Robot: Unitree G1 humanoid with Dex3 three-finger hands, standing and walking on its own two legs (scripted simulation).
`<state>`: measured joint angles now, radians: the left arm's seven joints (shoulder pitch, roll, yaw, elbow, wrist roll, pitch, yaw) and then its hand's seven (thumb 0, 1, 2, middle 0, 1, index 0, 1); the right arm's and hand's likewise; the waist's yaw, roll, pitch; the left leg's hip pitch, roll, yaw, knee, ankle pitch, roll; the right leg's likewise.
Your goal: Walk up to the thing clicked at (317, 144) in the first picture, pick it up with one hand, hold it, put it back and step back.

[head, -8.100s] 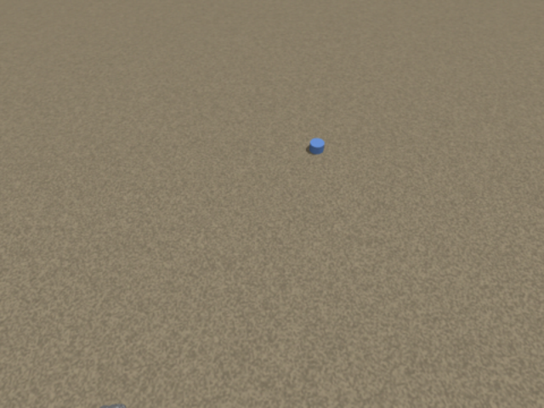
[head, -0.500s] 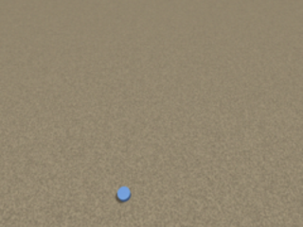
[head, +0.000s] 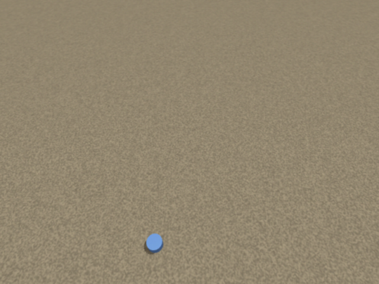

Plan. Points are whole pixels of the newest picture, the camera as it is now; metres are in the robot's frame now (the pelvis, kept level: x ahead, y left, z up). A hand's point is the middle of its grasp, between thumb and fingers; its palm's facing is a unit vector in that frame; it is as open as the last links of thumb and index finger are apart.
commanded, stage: stand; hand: left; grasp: from above
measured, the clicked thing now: (154, 243) +0.39 +0.21 -0.76
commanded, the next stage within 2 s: rise first in 0.44 s
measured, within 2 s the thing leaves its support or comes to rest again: neither
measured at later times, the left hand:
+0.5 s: hand out of the picture +0.07 +0.25 -0.16, palm faces -0.03 -0.94 -0.34, open 7.4 cm
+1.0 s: hand out of the picture +0.13 +0.25 -0.20, palm faces -0.11 -0.91 -0.40, open 12.9 cm
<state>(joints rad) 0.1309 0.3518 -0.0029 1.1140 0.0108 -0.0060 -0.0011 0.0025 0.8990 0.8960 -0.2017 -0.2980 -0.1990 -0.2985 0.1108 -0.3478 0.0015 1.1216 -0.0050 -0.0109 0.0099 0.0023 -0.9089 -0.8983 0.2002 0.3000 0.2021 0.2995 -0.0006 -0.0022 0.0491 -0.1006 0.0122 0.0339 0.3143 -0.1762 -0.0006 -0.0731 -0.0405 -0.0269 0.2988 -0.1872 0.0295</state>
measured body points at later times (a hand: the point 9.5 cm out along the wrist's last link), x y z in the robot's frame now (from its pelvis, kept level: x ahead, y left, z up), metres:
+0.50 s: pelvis +0.00 +0.00 +0.00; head +0.01 +0.00 +0.45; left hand +0.07 +0.30 -0.13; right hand +0.08 -0.30 -0.13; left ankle +0.00 +0.12 -0.75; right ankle -0.01 -0.14 -0.75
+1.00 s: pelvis -0.01 +0.00 -0.05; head +0.06 +0.01 +0.40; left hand +0.14 +0.30 -0.17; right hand +0.10 -0.26 -0.16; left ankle +0.00 +0.12 -0.75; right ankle -0.01 -0.14 -0.75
